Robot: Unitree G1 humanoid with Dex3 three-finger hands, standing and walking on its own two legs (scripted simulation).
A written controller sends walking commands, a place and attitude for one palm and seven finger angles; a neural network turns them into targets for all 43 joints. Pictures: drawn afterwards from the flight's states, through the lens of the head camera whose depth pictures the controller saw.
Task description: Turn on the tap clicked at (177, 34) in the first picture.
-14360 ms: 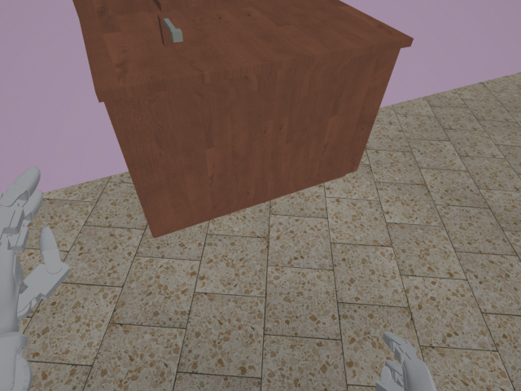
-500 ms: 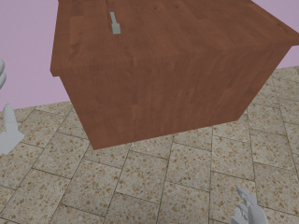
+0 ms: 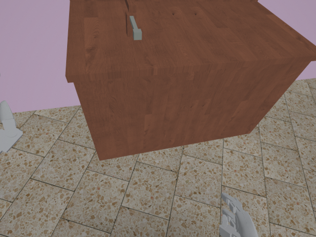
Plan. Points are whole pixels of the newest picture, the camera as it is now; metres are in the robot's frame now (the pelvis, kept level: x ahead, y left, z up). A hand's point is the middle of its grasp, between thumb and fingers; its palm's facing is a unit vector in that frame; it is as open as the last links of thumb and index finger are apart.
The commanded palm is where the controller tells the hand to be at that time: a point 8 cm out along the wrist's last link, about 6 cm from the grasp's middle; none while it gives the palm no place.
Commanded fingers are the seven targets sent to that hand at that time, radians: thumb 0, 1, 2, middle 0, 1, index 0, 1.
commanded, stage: shuffle to correct the standing spot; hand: left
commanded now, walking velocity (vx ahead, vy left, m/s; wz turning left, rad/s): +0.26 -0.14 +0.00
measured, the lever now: (137, 34) +0.72 +0.18 +0.12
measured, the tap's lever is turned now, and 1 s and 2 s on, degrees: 0 0 0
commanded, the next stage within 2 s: come to a stop and stand still in 1.88 s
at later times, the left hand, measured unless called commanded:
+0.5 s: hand (62, 111) +0.29 +0.24 +0.18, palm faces +0.46 -0.84 -0.30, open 7.4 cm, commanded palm +0.22 +0.26 +0.18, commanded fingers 0.00 0.90 0.90 -0.20 -0.30 -0.20 -0.30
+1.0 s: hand (109, 84) +0.40 +0.18 +0.16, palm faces +0.46 -0.80 -0.38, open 7.4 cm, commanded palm +0.33 +0.21 +0.18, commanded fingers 0.00 0.90 0.90 -0.20 -0.30 -0.20 -0.30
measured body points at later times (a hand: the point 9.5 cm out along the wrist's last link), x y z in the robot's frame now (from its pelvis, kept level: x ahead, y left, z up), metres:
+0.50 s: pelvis +0.07 -0.02 -0.01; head +0.10 +0.02 +0.44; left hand +0.26 +0.28 +0.19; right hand +0.22 -0.26 -0.08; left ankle +0.11 +0.09 -0.72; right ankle +0.02 -0.09 -0.74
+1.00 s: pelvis +0.17 -0.07 -0.02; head +0.20 -0.07 +0.43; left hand +0.37 +0.22 +0.18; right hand +0.33 -0.30 -0.12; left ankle +0.14 +0.05 -0.67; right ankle +0.21 -0.20 -0.74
